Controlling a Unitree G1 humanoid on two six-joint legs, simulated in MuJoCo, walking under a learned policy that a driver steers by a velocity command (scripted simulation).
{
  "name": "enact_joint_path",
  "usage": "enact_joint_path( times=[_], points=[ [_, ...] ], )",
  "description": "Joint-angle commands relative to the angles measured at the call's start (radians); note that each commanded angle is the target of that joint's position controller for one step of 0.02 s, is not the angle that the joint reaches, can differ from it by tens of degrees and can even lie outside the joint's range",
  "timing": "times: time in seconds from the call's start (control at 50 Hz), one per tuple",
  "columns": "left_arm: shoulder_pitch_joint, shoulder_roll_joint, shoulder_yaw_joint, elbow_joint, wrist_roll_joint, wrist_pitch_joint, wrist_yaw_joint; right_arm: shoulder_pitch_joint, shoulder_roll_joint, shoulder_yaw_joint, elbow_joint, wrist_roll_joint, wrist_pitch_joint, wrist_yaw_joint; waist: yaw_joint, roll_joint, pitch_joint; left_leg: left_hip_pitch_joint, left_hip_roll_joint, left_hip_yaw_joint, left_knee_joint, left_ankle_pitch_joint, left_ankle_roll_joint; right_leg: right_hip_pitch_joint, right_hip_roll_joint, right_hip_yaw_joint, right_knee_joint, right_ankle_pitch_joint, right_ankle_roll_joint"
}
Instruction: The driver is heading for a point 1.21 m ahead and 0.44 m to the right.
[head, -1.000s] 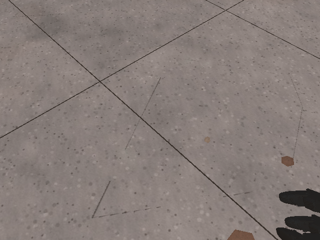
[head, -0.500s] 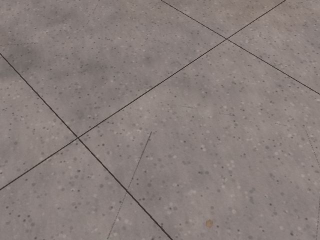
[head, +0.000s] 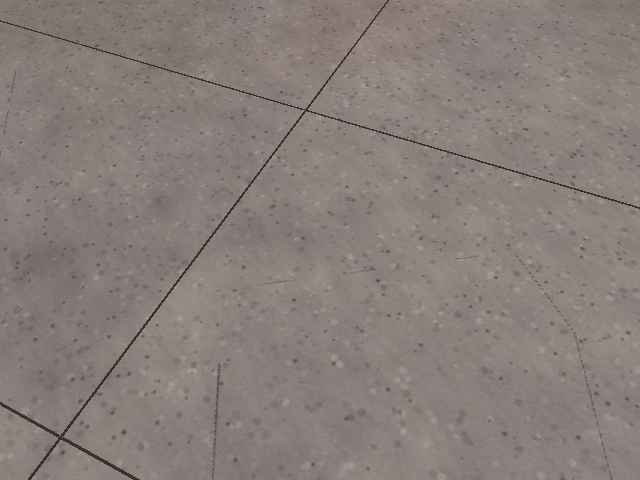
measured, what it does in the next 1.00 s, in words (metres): walks ahead, turning right: left foot, then right foot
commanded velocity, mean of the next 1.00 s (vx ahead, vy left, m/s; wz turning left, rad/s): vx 0.81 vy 0.00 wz -0.76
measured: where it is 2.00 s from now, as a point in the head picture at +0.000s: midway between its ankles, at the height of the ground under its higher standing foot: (629, 340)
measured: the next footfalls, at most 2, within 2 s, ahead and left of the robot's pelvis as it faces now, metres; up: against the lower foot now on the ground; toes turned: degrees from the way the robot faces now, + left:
left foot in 0.10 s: +0.07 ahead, +0.14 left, +0.00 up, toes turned -14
right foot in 0.68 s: +0.33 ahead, -0.21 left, +0.00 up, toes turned -41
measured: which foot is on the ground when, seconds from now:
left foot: up 0.00-0.08, down 0.10-0.68, up 0.70-1.00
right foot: down 0.00-0.10, up 0.12-0.66, down 0.68-1.00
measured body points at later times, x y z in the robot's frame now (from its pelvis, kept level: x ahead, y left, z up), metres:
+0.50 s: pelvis +0.14 +0.01 +0.00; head +0.16 +0.04 +0.44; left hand +0.42 +0.15 -0.11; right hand -0.02 -0.23 -0.10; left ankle +0.03 +0.15 -0.74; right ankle +0.15 -0.17 -0.64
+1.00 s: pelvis +0.46 -0.27 -0.01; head +0.49 -0.29 +0.44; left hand +0.63 -0.05 -0.15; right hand +0.44 -0.58 -0.10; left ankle +0.74 -0.31 -0.67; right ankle +0.30 -0.18 -0.74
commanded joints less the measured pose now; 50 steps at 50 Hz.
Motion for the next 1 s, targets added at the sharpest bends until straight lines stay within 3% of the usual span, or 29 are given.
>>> enact_joint_path(
  times=[0.02,0.06,0.08,0.1,0.12,0.14,0.16,0.18,0.24,0.38,0.48,0.52,0.56,0.6,0.62,0.64,0.66,0.68,0.7,0.72,0.74,0.76,0.78,0.82,0.86,0.92,0.94,0.98,1.0],
  points=[
    [-0.031,0.155,0.046,-0.088,0.021,-0.011,-0.024,0.031,-0.093,-0.027,-0.049,0.009,-0.043,0.013,-0.028,-0.250,-0.136,0.160,-0.040,0.051,-0.211,-0.134,0.009,0.083,-0.230,0.350,-0.210,-0.647,-0.093],
    [-0.125,0.137,0.044,-0.114,0.032,-0.020,-0.032,0.151,-0.101,-0.037,-0.007,0.038,-0.065,0.001,-0.111,-0.241,-0.109,0.429,-0.039,0.063,-0.407,-0.154,0.046,-0.088,-0.209,0.335,-0.171,-0.604,-0.048],
    [-0.190,0.115,0.040,-0.130,0.029,-0.024,-0.029,0.271,-0.114,-0.048,0.031,0.047,-0.077,-0.016,-0.197,-0.187,-0.072,0.622,-0.014,0.091,-0.594,-0.053,0.069,-0.242,-0.143,0.260,-0.100,-0.613,0.015],
    [-0.114,0.037,0.026,-0.107,0.017,-0.032,-0.018,0.271,-0.177,-0.066,0.044,0.048,-0.088,-0.033,-0.169,0.067,-0.047,0.707,0.126,-0.045,-0.698,-0.206,0.057,-0.369,-0.022,0.072,0.233,-0.603,0.044],
    [-0.068,-0.033,-0.003,-0.146,0.003,-0.046,-0.011,0.203,-0.226,-0.060,-0.015,0.011,-0.093,-0.029,-0.101,0.155,-0.085,0.675,0.416,-0.404,-0.762,-0.459,0.106,-0.459,0.014,-0.041,0.516,-0.510,0.061],
    [-0.141,0.062,0.010,-0.174,0.007,-0.054,-0.026,0.097,-0.263,-0.078,-0.031,-0.011,-0.091,-0.022,-0.064,0.116,-0.006,0.519,0.430,-0.549,-0.877,-0.599,0.157,-0.575,-0.072,-0.084,0.589,-0.307,0.074],
    [-0.180,0.113,0.019,-0.185,0.015,-0.056,-0.041,0.069,-0.210,-0.070,-0.033,-0.012,-0.097,-0.013,-0.048,0.092,0.027,0.453,0.409,-0.475,-0.856,-0.556,0.167,-0.557,-0.140,-0.091,0.640,-0.206,0.080],
    [-0.156,0.123,0.021,-0.166,0.023,-0.054,-0.060,0.061,-0.180,-0.061,-0.032,-0.004,-0.104,-0.004,-0.041,0.072,0.012,0.443,0.332,-0.336,-0.837,-0.452,0.147,-0.529,-0.141,-0.111,0.692,-0.142,0.089],
    [-0.095,0.107,0.014,-0.143,0.030,-0.035,-0.097,0.136,-0.169,-0.057,-0.020,0.007,-0.121,0.004,-0.050,0.091,0.001,0.419,0.243,-0.105,-0.837,-0.307,0.113,-0.495,-0.174,-0.177,0.821,-0.055,0.100],
    [-0.232,0.079,-0.003,-0.147,0.023,-0.033,-0.107,0.371,-0.166,-0.073,0.050,0.002,-0.149,0.021,-0.159,0.093,0.049,0.626,0.269,0.080,-0.837,-0.162,0.074,-0.650,-0.234,-0.222,0.811,0.009,0.088],
    [-0.369,0.033,-0.024,-0.156,0.028,-0.050,-0.130,0.492,-0.109,-0.064,0.125,-0.001,-0.161,0.013,-0.211,0.074,0.126,0.757,0.294,0.211,-0.862,0.006,0.074,-0.721,-0.260,-0.320,0.687,-0.037,0.046],
    [-0.426,0.004,-0.041,-0.177,0.029,-0.057,-0.139,0.524,-0.093,-0.058,0.161,-0.005,-0.163,0.007,-0.213,0.077,0.148,0.799,0.298,0.280,-0.851,0.187,0.070,-0.712,-0.269,-0.390,0.609,-0.081,0.017],
    [-0.458,-0.019,-0.060,-0.197,0.024,-0.063,-0.140,0.534,-0.091,-0.055,0.196,-0.012,-0.161,-0.002,-0.193,0.080,0.139,0.822,0.292,0.369,-0.805,0.495,0.060,-0.628,-0.257,-0.464,0.512,-0.141,-0.028],
    [-0.401,-0.038,-0.075,-0.188,0.021,-0.067,-0.127,0.489,-0.114,-0.052,0.209,-0.008,-0.157,-0.016,-0.113,0.099,0.075,0.736,0.286,0.461,-0.698,1.144,0.049,-0.328,-0.166,-0.555,0.371,-0.191,-0.095],
    [-0.319,-0.023,-0.070,-0.162,0.026,-0.068,-0.117,0.490,-0.148,-0.058,0.223,-0.005,-0.151,-0.027,-0.056,0.128,0.020,0.716,0.313,0.461,-0.590,1.405,0.059,-0.177,-0.115,-0.565,0.349,-0.225,-0.119],
    [-0.153,0.010,-0.053,-0.116,0.027,-0.072,-0.104,0.467,-0.191,-0.067,0.227,-0.002,-0.143,-0.031,0.036,0.151,-0.060,0.677,0.348,0.446,-0.403,1.514,0.084,0.012,-0.086,-0.530,0.329,-0.266,-0.151],
    [0.069,0.065,-0.024,-0.045,0.028,-0.083,-0.085,0.428,-0.208,-0.068,0.215,0.002,-0.143,-0.022,0.132,0.161,-0.161,0.557,0.362,0.420,-0.164,1.410,0.122,0.289,-0.078,-0.440,0.243,-0.254,-0.192],
    [0.204,0.118,0.006,0.022,0.030,-0.090,-0.061,0.396,-0.174,-0.063,0.205,0.000,-0.147,-0.008,0.181,0.099,-0.220,0.327,0.298,0.417,0.138,0.898,0.126,0.572,-0.167,-0.269,0.118,-0.256,-0.209],
    [0.137,0.233,0.035,0.010,0.030,-0.077,-0.042,0.419,-0.047,-0.035,0.118,0.026,-0.160,0.023,0.047,-0.205,-0.311,-0.115,0.095,0.362,0.548,-0.130,0.070,0.863,-0.486,0.282,0.010,-0.490,-0.303],
    [0.171,0.226,0.038,-0.009,0.023,-0.073,-0.033,0.292,-0.138,-0.052,0.061,0.036,-0.181,0.024,0.103,-0.039,-0.388,-0.197,0.085,0.148,0.629,-0.043,0.093,0.842,-0.517,0.462,-0.121,-0.477,-0.317],
    [0.157,0.197,0.032,0.030,0.026,-0.081,-0.022,0.214,-0.125,-0.052,0.040,0.047,-0.187,0.024,0.085,-0.021,-0.222,-0.261,0.122,0.135,0.605,0.014,0.102,0.724,-0.504,0.337,-0.167,-0.344,-0.292],
    [0.136,0.146,0.019,0.053,0.025,-0.095,-0.015,0.241,-0.105,-0.044,0.053,0.042,-0.189,0.024,0.021,0.037,-0.085,-0.225,0.160,0.141,0.517,0.026,0.106,0.536,-0.480,0.225,-0.194,-0.223,-0.266],
    [0.084,0.106,0.005,0.056,0.029,-0.112,-0.009,0.250,-0.087,-0.041,0.067,0.021,-0.177,0.030,-0.030,0.069,-0.037,-0.165,0.190,0.127,0.441,0.016,0.104,0.409,-0.427,0.127,-0.203,-0.160,-0.239],
    [0.042,0.038,-0.024,0.065,0.014,-0.139,-0.004,0.329,-0.045,-0.031,0.102,-0.010,-0.135,0.046,-0.111,0.022,0.010,-0.081,0.217,0.125,0.370,-0.005,0.085,0.242,-0.361,0.012,-0.246,-0.070,-0.224],
    [0.072,0.032,-0.031,0.096,-0.006,-0.168,-0.015,0.244,-0.027,-0.027,0.072,-0.018,-0.113,0.056,-0.117,-0.022,0.065,-0.128,0.226,0.167,0.272,-0.006,0.072,0.171,-0.309,-0.090,-0.293,0.035,-0.206],
    [0.119,0.033,-0.036,0.120,-0.009,-0.195,-0.031,0.040,-0.016,-0.014,-0.007,-0.008,-0.120,0.069,-0.075,-0.064,0.127,-0.125,0.201,0.236,0.021,0.204,0.077,0.113,-0.241,-0.199,-0.356,0.281,-0.165],
    [0.125,0.022,-0.040,0.128,-0.015,-0.201,-0.032,0.002,-0.011,-0.010,-0.015,-0.004,-0.125,0.075,-0.066,-0.047,0.126,-0.062,0.182,0.253,-0.090,0.297,0.088,0.101,-0.224,-0.229,-0.370,0.359,-0.145],
    [0.161,0.056,-0.037,0.151,-0.030,-0.216,-0.026,-0.051,0.009,-0.002,-0.031,0.009,-0.131,0.086,-0.051,-0.062,0.097,0.093,0.139,0.269,-0.267,0.486,0.128,0.133,-0.274,-0.224,-0.447,0.480,-0.122],
    [0.185,0.064,-0.037,0.165,-0.032,-0.218,-0.022,-0.066,-0.009,-0.007,-0.023,0.013,-0.133,0.085,-0.044,-0.044,0.086,0.111,0.107,0.289,-0.320,0.514,0.142,0.219,-0.286,-0.240,-0.444,0.610,-0.105]
  ],
)
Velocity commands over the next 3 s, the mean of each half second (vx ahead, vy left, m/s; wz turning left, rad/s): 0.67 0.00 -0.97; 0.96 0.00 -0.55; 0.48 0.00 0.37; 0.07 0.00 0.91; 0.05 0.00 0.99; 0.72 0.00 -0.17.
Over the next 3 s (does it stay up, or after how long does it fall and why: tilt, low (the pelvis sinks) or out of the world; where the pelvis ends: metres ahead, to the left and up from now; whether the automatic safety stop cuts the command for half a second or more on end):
stays up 0.91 -0.42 0.00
